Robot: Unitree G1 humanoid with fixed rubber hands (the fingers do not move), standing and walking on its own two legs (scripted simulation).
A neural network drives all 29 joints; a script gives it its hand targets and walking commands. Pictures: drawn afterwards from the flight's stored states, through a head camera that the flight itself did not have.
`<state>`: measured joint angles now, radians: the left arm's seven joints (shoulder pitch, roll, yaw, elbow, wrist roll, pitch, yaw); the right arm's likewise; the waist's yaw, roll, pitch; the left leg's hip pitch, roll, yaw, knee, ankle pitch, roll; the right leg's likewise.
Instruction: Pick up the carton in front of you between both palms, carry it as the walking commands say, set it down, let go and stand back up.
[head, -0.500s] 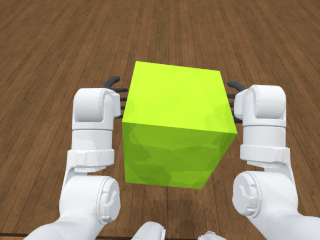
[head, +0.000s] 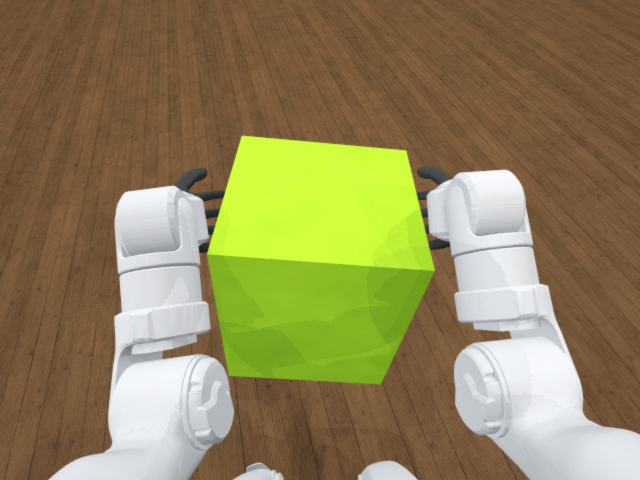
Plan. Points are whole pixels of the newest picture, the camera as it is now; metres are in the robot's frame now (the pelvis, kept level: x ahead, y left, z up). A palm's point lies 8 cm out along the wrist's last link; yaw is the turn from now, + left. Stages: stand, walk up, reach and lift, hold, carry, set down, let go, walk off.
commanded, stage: carry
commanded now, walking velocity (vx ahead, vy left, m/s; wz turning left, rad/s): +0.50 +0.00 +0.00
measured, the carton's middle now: (314, 266) +0.38 -0.03 +0.06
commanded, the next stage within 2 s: none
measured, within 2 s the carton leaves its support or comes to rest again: neither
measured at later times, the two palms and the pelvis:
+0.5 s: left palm (193, 75) +0.61 +0.10 +0.22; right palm (397, 60) +0.62 -0.19 +0.21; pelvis +0.26 -0.04 +0.05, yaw +0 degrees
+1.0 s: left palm (183, 47) +0.86 +0.15 +0.15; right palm (336, 37) +0.85 -0.14 +0.15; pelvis +0.53 +0.01 +0.07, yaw -1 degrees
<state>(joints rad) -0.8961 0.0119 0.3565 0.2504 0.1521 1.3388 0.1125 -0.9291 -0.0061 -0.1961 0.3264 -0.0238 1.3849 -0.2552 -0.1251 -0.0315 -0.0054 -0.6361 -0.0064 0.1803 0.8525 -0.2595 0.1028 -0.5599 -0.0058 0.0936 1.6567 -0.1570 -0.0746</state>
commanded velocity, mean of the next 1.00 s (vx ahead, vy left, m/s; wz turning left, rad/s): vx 0.50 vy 0.00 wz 0.00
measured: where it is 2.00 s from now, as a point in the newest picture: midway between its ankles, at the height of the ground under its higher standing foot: (292, 227)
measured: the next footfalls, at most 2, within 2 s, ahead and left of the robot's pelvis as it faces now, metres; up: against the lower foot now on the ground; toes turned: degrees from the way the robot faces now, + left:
right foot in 0.34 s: +0.32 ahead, -0.13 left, +0.00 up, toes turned -6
left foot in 0.78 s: +0.57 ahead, +0.10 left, +0.00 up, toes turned +9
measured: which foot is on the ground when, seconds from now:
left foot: down 0.00-0.36, up 0.38-0.76, down 0.78-1.00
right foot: up 0.00-0.32, down 0.34-0.80, up 0.82-1.00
